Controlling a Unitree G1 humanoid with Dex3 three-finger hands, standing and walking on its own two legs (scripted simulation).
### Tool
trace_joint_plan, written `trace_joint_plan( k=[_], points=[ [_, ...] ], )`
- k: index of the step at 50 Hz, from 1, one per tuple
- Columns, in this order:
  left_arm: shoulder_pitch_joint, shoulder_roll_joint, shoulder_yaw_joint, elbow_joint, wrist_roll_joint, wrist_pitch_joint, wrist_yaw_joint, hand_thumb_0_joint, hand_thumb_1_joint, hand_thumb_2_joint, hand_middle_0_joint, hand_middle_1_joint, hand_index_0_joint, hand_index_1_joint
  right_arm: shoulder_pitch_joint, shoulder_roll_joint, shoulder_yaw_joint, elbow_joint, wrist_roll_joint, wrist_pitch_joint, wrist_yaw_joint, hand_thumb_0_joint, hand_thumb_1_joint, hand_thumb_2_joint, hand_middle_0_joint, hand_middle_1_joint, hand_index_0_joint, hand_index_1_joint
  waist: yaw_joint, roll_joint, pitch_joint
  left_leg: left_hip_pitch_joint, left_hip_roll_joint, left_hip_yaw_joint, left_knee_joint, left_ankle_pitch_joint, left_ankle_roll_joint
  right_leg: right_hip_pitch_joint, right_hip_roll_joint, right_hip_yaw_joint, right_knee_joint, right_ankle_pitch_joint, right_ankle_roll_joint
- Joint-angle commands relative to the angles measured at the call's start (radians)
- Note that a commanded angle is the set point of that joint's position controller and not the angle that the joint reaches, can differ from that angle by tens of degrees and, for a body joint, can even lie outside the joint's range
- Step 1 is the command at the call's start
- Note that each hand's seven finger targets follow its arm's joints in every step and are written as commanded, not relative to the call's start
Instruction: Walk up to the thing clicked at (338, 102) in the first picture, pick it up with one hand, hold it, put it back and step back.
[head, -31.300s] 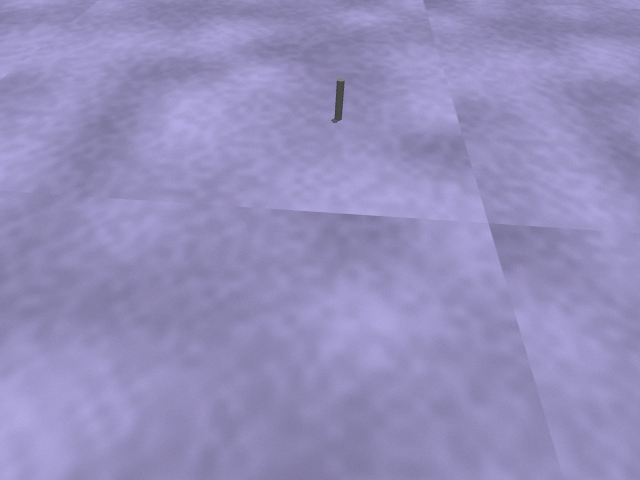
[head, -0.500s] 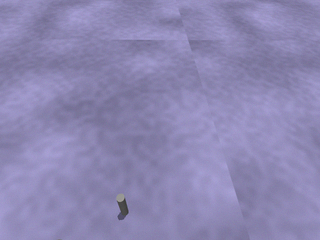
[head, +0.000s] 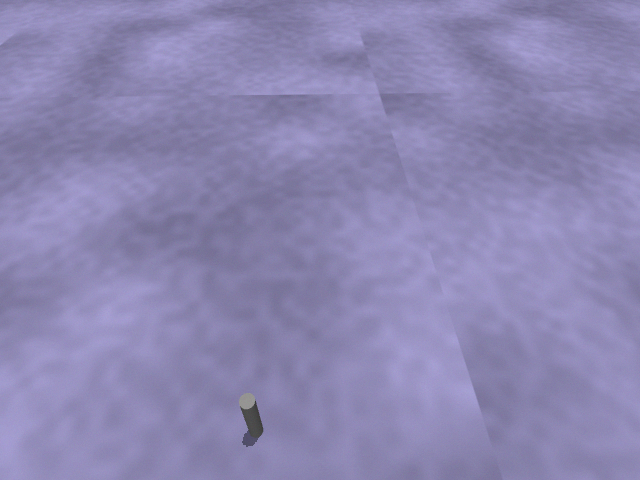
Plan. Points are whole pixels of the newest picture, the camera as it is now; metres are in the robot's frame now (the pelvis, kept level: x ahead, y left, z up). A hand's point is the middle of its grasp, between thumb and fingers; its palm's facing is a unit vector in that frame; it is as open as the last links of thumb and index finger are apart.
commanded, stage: stand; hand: left
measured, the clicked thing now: (252, 416) +0.41 +0.19 -0.66
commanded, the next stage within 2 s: step back in 1.34 s
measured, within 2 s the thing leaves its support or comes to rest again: neither
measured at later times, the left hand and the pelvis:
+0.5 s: hand out of the picture +0.08 +0.24 -0.16, palm faces -0.02 -0.94 -0.33, open 7.4 cm; pelvis +0.01 -0.01 +0.00, yaw -1 degrees
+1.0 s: hand out of the picture +0.09 +0.24 -0.16, palm faces -0.03 -0.94 -0.33, open 7.4 cm; pelvis +0.02 -0.01 +0.00, yaw -1 degrees
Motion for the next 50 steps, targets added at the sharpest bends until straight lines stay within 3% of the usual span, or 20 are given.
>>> trace_joint_plan(
  k=[1, 7, 12, 15, 17, 22, 24, 32, 35, 42, 50],
  points=[
    [-0.044, 0.200, 0.029, -0.048, 0.002, -0.027, 0.015, 0.000, 0.899, 0.900, -0.200, -0.300, -0.200, -0.300, -0.037, -0.187, -0.032, -0.048, 0.001, -0.019, -0.011, 0.000, -0.900, -0.900, 0.200, 0.300, 0.200, 0.300, -0.005, -0.002, -0.013, -0.079, 0.094, -0.087, -0.115, -0.003, 0.021, 0.028, -0.072, 0.096, -0.092, -0.038, -0.040],
    [-0.058, 0.205, 0.028, -0.033, -0.001, -0.029, 0.014, 0.000, 0.899, 0.900, -0.200, -0.300, -0.200, -0.300, -0.039, -0.198, -0.027, -0.038, 0.003, -0.020, -0.013, 0.000, -0.900, -0.900, 0.200, 0.300, 0.200, 0.300, -0.008, -0.005, -0.033, -0.044, 0.105, -0.081, -0.109, 0.046, 0.024, 0.037, -0.079, 0.101, -0.094, 0.017, -0.042],
    [-0.059, 0.212, 0.029, -0.024, -0.003, -0.025, 0.013, 0.000, 0.899, 0.900, -0.200, -0.300, -0.200, -0.300, -0.040, -0.203, -0.025, -0.030, 0.005, -0.017, -0.012, 0.000, -0.900, -0.900, 0.200, 0.300, 0.200, 0.300, -0.006, -0.021, -0.023, -0.051, 0.103, -0.078, -0.119, 0.020, 0.020, 0.032, -0.074, 0.102, -0.108, -0.023, -0.044],
    [-0.063, 0.207, 0.027, -0.024, -0.005, -0.027, 0.011, 0.000, 0.899, 0.900, -0.200, -0.300, -0.200, -0.300, -0.040, -0.210, -0.023, -0.027, 0.006, -0.020, -0.012, 0.000, -0.900, -0.900, 0.200, 0.300, 0.200, 0.300, -0.009, -0.003, -0.036, -0.039, 0.109, -0.071, -0.113, 0.064, 0.021, 0.047, -0.078, 0.106, -0.104, 0.040, -0.044],
    [-0.061, 0.208, 0.026, -0.022, -0.003, -0.028, 0.011, 0.000, 0.899, 0.900, -0.200, -0.300, -0.200, -0.300, -0.049, -0.210, -0.023, -0.028, 0.006, -0.019, -0.011, 0.000, -0.900, -0.900, 0.200, 0.300, 0.200, 0.300, -0.006, -0.018, -0.023, -0.044, 0.108, -0.073, -0.110, 0.061, 0.020, 0.037, -0.076, 0.105, -0.112, 0.013, -0.042],
    [-0.068, 0.208, 0.026, -0.022, -0.007, -0.027, 0.010, 0.000, 0.899, 0.900, -0.200, -0.300, -0.200, -0.300, -0.048, -0.216, -0.022, -0.022, 0.008, -0.021, -0.013, 0.000, -0.900, -0.900, 0.200, 0.300, 0.200, 0.300, -0.008, -0.009, -0.045, -0.026, 0.115, -0.069, -0.117, 0.088, 0.018, 0.053, -0.076, 0.104, -0.107, 0.064, -0.045],
    [-0.078, 0.209, 0.028, -0.026, -0.006, -0.029, 0.011, 0.000, 0.899, 0.900, -0.200, -0.300, -0.200, -0.300, -0.059, -0.219, -0.023, -0.026, 0.008, -0.022, -0.013, 0.000, -0.900, -0.900, 0.200, 0.300, 0.200, 0.300, -0.009, -0.002, -0.061, -0.017, 0.122, -0.068, -0.110, 0.129, 0.021, 0.072, -0.081, 0.099, -0.093, 0.130, -0.046],
    [-0.090, 0.211, 0.028, -0.025, -0.009, -0.026, 0.009, 0.000, 0.899, 0.900, -0.200, -0.300, -0.200, -0.300, -0.055, -0.220, -0.021, -0.020, 0.009, -0.021, -0.012, 0.000, -0.900, -0.900, 0.200, 0.300, 0.200, 0.300, -0.013, -0.015, -0.046, -0.030, 0.122, -0.066, -0.128, 0.101, 0.015, 0.066, -0.076, 0.099, -0.105, 0.092, -0.043],
    [-0.083, 0.210, 0.028, -0.030, -0.008, -0.029, 0.008, 0.000, 0.899, 0.900, -0.200, -0.300, -0.200, -0.300, -0.061, -0.223, -0.020, -0.024, 0.010, -0.026, -0.013, 0.000, -0.900, -0.900, 0.200, 0.300, 0.200, 0.300, -0.011, 0.012, -0.076, 0.000, 0.128, -0.059, -0.116, 0.172, 0.017, 0.084, -0.085, 0.100, -0.092, 0.189, -0.044],
    [-0.090, 0.215, 0.030, -0.024, -0.010, -0.022, 0.004, 0.000, 0.900, 0.900, -0.200, -0.300, -0.200, -0.300, -0.065, -0.218, -0.018, -0.018, 0.009, -0.024, -0.010, 0.000, -0.900, -0.900, 0.200, 0.300, 0.200, 0.300, -0.009, -0.016, -0.023, -0.040, 0.122, -0.063, -0.148, 0.065, 0.013, 0.056, -0.070, 0.098, -0.112, 0.049, -0.042],
    [-0.091, 0.216, 0.030, -0.034, -0.011, -0.028, 0.007, 0.000, 0.900, 0.900, -0.200, -0.300, -0.200, -0.300, -0.074, -0.227, -0.022, -0.026, 0.011, -0.028, -0.012, 0.000, -0.900, -0.900, 0.200, 0.300, 0.200, 0.300, -0.016, -0.008, -0.096, 0.032, 0.133, -0.056, -0.118, 0.196, 0.015, 0.081, -0.083, 0.098, -0.087, 0.221, -0.047]
  ],
)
